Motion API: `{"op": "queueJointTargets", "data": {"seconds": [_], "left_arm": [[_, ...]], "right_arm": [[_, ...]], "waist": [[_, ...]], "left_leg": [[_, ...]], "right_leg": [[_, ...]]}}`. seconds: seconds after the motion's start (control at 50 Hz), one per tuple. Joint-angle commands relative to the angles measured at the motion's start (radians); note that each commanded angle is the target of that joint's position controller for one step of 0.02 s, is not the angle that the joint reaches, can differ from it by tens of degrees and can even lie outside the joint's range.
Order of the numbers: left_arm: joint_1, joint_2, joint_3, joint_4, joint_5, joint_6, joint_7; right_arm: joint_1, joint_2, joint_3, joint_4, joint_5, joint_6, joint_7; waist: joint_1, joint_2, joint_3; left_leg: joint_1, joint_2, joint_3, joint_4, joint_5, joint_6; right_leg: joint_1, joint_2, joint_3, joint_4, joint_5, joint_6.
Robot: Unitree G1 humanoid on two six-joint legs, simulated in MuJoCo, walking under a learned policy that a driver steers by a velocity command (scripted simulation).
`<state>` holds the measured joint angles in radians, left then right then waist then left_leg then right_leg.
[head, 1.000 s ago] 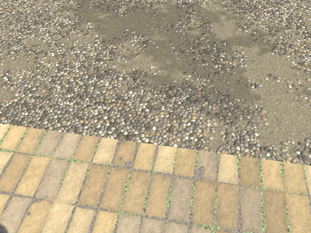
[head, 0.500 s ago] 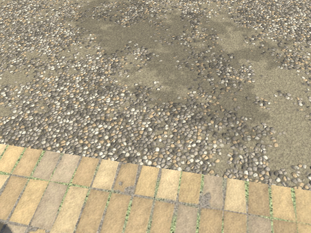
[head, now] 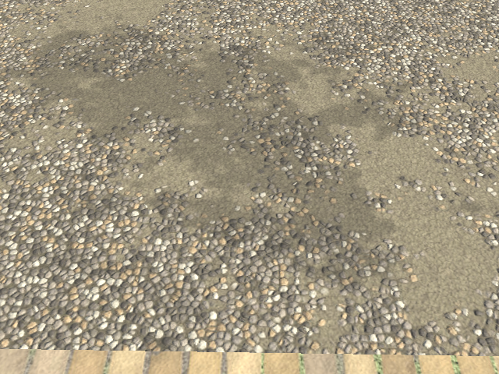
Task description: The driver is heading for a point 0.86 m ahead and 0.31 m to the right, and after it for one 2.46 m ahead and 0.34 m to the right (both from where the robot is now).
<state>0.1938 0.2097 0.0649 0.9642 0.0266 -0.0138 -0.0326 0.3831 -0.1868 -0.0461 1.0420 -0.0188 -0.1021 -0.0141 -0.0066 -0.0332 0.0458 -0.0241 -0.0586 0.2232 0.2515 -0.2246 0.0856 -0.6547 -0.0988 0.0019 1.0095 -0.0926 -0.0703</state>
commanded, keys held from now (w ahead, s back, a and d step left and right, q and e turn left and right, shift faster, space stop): w+e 1.00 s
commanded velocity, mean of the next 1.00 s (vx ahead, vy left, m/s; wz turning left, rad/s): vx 0.50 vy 0.00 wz -0.56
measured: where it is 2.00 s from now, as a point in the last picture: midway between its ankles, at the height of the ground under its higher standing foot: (370, 282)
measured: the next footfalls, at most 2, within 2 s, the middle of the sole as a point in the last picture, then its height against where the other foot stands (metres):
right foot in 0.24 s outside the picture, level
left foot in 0.78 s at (276, 318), level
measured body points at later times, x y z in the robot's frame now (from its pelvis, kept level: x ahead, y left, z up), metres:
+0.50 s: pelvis +0.27 -0.06 +0.00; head +0.30 -0.08 +0.45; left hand +0.36 +0.20 -0.13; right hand +0.34 -0.35 -0.12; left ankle +0.39 +0.10 -0.67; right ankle +0.24 -0.09 -0.74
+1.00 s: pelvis +0.55 -0.11 +0.00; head +0.58 -0.12 +0.45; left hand +0.79 +0.06 -0.13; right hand +0.47 -0.39 -0.11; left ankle +0.62 -0.04 -0.74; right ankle +0.48 -0.21 -0.66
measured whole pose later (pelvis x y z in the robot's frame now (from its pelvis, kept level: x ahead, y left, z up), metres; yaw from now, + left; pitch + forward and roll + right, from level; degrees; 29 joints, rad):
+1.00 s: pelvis +0.55 -0.11 +0.00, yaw -35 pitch +0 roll +1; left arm 0.24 0.31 0.07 0.81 0.03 -0.01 -0.04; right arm 0.26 -0.25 -0.04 0.81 -0.02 -0.08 0.00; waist 0.00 -0.05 0.05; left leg -0.20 -0.01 0.13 0.37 -0.19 0.04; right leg -0.54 -0.01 0.03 1.14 -0.29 -0.06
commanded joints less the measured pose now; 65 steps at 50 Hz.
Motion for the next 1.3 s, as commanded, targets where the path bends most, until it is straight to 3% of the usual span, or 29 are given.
{"op": "queueJointTargets", "data": {"seconds": [0.02, 0.1, 0.16, 0.2, 0.24, 0.26, 0.28, 0.3, 0.34, 0.36, 0.4, 0.46, 0.56, 0.66, 0.72, 0.76, 0.78, 0.8, 0.82, 0.84, 0.86, 0.88, 0.9, 1.0, 1.12, 1.22, 1.26, 1.28, 1.3], "left_arm": [[-0.084, 0.002, -0.008, -0.076, -0.002, -0.006, -0.012], [-0.205, -0.001, -0.018, -0.132, 0.001, -0.009, -0.019], [-0.192, 0.019, -0.010, -0.143, 0.005, -0.009, -0.017], [-0.091, 0.049, 0.004, -0.120, 0.008, -0.008, -0.011], [0.133, 0.107, 0.037, -0.056, 0.017, -0.019, 0.000], [0.233, 0.199, 0.067, -0.039, 0.028, -0.023, 0.014], [0.185, 0.285, 0.084, -0.067, 0.013, -0.011, 0.015], [0.187, 0.261, 0.077, -0.063, -0.006, 0.001, 0.021], [0.090, 0.171, 0.053, -0.064, -0.011, -0.009, 0.030], [0.060, 0.149, 0.045, -0.069, -0.018, -0.019, 0.036], [0.056, 0.134, 0.034, -0.072, -0.029, -0.043, 0.039], [0.118, 0.177, 0.041, -0.063, -0.032, -0.059, 0.036], [0.231, 0.181, 0.039, -0.059, -0.027, -0.051, 0.033], [0.298, 0.194, 0.039, -0.063, -0.014, -0.044, 0.044], [0.252, 0.222, 0.045, -0.084, -0.009, -0.046, 0.056], [0.190, 0.249, 0.051, -0.104, -0.009, -0.055, 0.046], [0.174, 0.231, 0.046, -0.115, -0.018, -0.064, 0.035], [0.227, 0.121, 0.020, -0.154, -0.043, -0.069, 0.030], [0.309, 0.135, 0.020, -0.176, -0.044, -0.061, 0.032], [0.282, 0.186, 0.026, -0.141, -0.013, -0.042, 0.040], [0.212, 0.182, 0.025, -0.142, -0.004, -0.036, 0.029], [0.186, 0.160, 0.022, -0.149, -0.004, -0.031, 0.020], [0.168, 0.150, 0.022, -0.160, 0.008, -0.020, 0.010], [0.072, 0.122, 0.010, -0.212, 0.010, 0.013, -0.023], [-0.124, 0.075, -0.020, -0.280, 0.008, -0.002, -0.041], [-0.221, 0.090, -0.028, -0.311, 0.020, -0.010, -0.037], [-0.151, 0.097, -0.024, -0.287, 0.031, -0.023, -0.025], [-0.002, 0.102, -0.018, -0.234, 0.041, -0.040, -0.014], [0.144, 0.146, -0.004, -0.188, 0.063, -0.053, 0.000]], "right_arm": [[0.014, -0.090, -0.008, -0.044, 0.001, -0.017, -0.008], [0.092, -0.111, -0.011, -0.019, -0.001, -0.010, -0.021], [0.098, -0.136, -0.017, -0.013, -0.005, 0.004, -0.032], [0.076, -0.168, -0.027, -0.022, -0.009, 0.018, -0.037], [0.050, -0.192, -0.036, -0.046, -0.005, 0.032, -0.025], [0.040, -0.157, -0.029, -0.081, -0.002, 0.030, -0.017], [0.023, -0.086, -0.020, -0.170, 0.015, 0.019, 0.008], [-0.112, -0.156, -0.030, -0.197, 0.005, 0.005, 0.013], [-0.113, -0.141, -0.025, -0.198, 0.016, -0.015, 0.013], [-0.107, -0.137, -0.026, -0.197, -0.003, -0.001, 0.010], [-0.079, -0.119, -0.023, -0.198, -0.030, 0.039, 0.017], [-0.159, -0.112, -0.019, -0.240, -0.030, 0.067, 0.026], [-0.365, -0.125, -0.012, -0.323, -0.023, 0.071, 0.032], [-0.510, -0.131, 0.004, -0.392, -0.013, 0.056, 0.040], [-0.454, -0.163, 0.001, -0.400, -0.006, 0.042, 0.036], [-0.225, -0.215, -0.021, -0.333, -0.002, 0.027, 0.017], [-0.071, -0.250, -0.034, -0.305, -0.013, 0.014, 0.003], [0.044, -0.337, -0.051, -0.312, -0.043, 0.014, -0.014], [-0.024, -0.355, -0.060, -0.318, -0.035, 0.031, -0.006], [-0.118, -0.254, -0.042, -0.341, -0.024, 0.041, 0.000], [-0.170, -0.176, -0.023, -0.346, -0.015, 0.042, 0.002], [-0.186, -0.151, -0.014, -0.337, -0.019, 0.040, 0.003], [-0.167, -0.150, -0.012, -0.318, -0.016, 0.033, 0.001], [-0.098, -0.171, -0.022, -0.273, 0.002, -0.008, 0.015], [-0.034, -0.175, -0.023, -0.230, -0.001, -0.006, 0.022], [0.057, -0.217, -0.029, -0.175, 0.002, 0.015, 0.017], [0.075, -0.228, -0.026, -0.149, 0.003, 0.031, 0.014], [0.075, -0.219, -0.020, -0.139, 0.012, 0.039, 0.012], [0.077, -0.189, -0.007, -0.155, 0.024, 0.035, 0.012]], "waist": [[0.003, 0.080, 0.076], [-0.032, 0.084, 0.082], [-0.008, 0.111, 0.050], [0.044, 0.146, -0.012], [0.143, 0.116, -0.131], [0.181, 0.007, -0.220], [0.104, -0.210, -0.272], [0.131, -0.005, -0.200], [0.041, 0.098, -0.036], [0.008, 0.106, -0.020], [-0.024, 0.071, -0.037], [-0.014, 0.033, -0.022], [0.063, -0.018, -0.001], [0.112, -0.036, 0.008], [0.061, -0.054, 0.000], [-0.043, -0.032, -0.104], [-0.118, 0.012, -0.201], [-0.121, 0.179, -0.359], [-0.033, 0.372, -0.420], [-0.005, 0.174, -0.245], [-0.009, 0.065, -0.120], [0.006, 0.059, -0.062], [0.014, 0.104, -0.035], [0.020, 0.124, -0.023], [-0.015, 0.116, 0.013], [-0.041, 0.124, 0.033], [-0.003, 0.135, -0.009], [0.066, 0.111, -0.088], [0.119, 0.080, -0.203]], "left_leg": [[-0.066, 0.270, -0.089, -0.136, 0.310, 0.037], [0.059, 0.298, -0.024, -0.095, 0.489, 0.031], [0.149, 0.319, 0.026, 0.027, 0.825, 0.021], [0.174, 0.330, 0.049, 0.208, 1.058, 0.024], [0.057, 0.323, 0.059, 0.584, 0.909, 0.009], [-0.182, 0.278, 0.053, 0.898, 0.447, -0.019], [-0.624, 0.022, -0.065, 1.249, -0.327, -0.078], [-0.743, 0.083, -0.244, 1.239, -0.233, -0.063], [-0.686, 0.160, -0.250, 1.062, -0.088, -0.059], [-0.626, 0.178, -0.254, 0.997, -0.081, -0.073], [-0.548, 0.184, -0.250, 0.925, -0.077, -0.104], [-0.587, 0.180, -0.219, 0.815, -0.006, -0.137], [-0.686, 0.152, -0.213, 0.600, 0.161, -0.144], [-0.692, 0.100, -0.214, 0.424, 0.196, -0.117], [-0.526, 0.070, -0.233, 0.304, 0.151, -0.080], [-0.204, 0.020, -0.213, 0.243, 0.099, -0.043], [0.035, 0.105, -0.283, 0.210, 0.089, -0.012], [0.287, 0.393, -0.601, 0.184, -0.074, 0.044], [0.327, 0.525, -1.021, 0.040, -0.109, 0.139], [0.172, 0.489, -0.919, 0.029, -0.242, 0.132], [0.030, 0.431, -0.744, 0.009, -0.221, 0.114], [-0.059, 0.381, -0.616, -0.022, -0.125, 0.086], [-0.111, 0.350, -0.523, -0.041, -0.036, 0.073], [-0.111, 0.338, -0.312, -0.101, 0.204, 0.083], [-0.099, 0.280, -0.125, -0.114, 0.313, 0.061], [0.022, 0.331, -0.103, -0.066, 0.456, 0.054], [0.073, 0.326, -0.092, 0.095, 0.771, 0.043], [0.048, 0.288, -0.071, 0.271, 0.836, 0.019], [-0.107, 0.251, -0.072, 0.473, 0.614, -0.008]], "right_leg": [[-0.025, 0.005, -0.040, -0.145, 0.097, 0.010], [0.000, 0.035, -0.124, -0.317, 0.090, -0.015], [0.082, 0.096, -0.174, -0.371, -0.021, -0.065], [0.206, 0.160, -0.198, -0.379, -0.132, -0.113], [0.501, 0.200, -0.157, -0.511, -0.141, -0.172], [0.735, -0.002, 0.114, -0.552, -0.247, -0.234], [0.965, -0.252, 0.712, -0.696, -0.235, -0.406], [0.917, -0.232, 0.646, -0.752, -0.190, -0.370], [0.684, -0.167, 0.425, -0.778, 0.042, -0.283], [0.609, -0.115, 0.346, -0.780, 0.142, -0.253], [0.543, -0.056, 0.269, -0.785, 0.258, -0.235], [0.510, -0.013, 0.232, -0.798, 0.315, -0.217], [0.596, 0.008, 0.264, -0.786, 0.328, -0.163], [0.710, -0.013, 0.319, -0.730, 0.387, -0.162], [0.696, -0.030, 0.349, -0.670, 0.465, -0.122], [0.625, 0.021, 0.319, -0.455, 0.647, -0.075], [0.507, 0.083, 0.284, -0.237, 0.509, -0.055], [0.303, 0.179, 0.185, 0.075, 0.008, -0.028], [0.105, 0.251, 0.127, 0.252, -0.457, -0.021], [0.039, 0.158, 0.131, 0.316, -0.372, -0.023], [0.047, 0.121, 0.111, 0.279, -0.289, -0.016], [0.070, 0.091, 0.100, 0.228, -0.254, -0.011], [0.086, 0.067, 0.095, 0.193, -0.242, -0.004], [0.011, 0.033, 0.067, 0.141, -0.142, 0.016], [0.035, 0.046, 0.003, -0.203, 0.058, 0.029], [0.124, 0.079, -0.075, -0.405, -0.049, -0.015], [0.247, 0.129, -0.098, -0.476, -0.122, -0.049], [0.429, 0.156, -0.106, -0.575, -0.037, -0.070], [0.692, 0.049, -0.012, -0.566, 0.084, -0.094]]}}
Keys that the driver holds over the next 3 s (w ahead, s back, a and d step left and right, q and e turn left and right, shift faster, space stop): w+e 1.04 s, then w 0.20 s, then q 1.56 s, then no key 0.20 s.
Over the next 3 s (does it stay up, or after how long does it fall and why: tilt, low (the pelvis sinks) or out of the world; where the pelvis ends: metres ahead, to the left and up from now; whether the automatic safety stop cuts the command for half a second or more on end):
stays up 0.73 -0.30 0.00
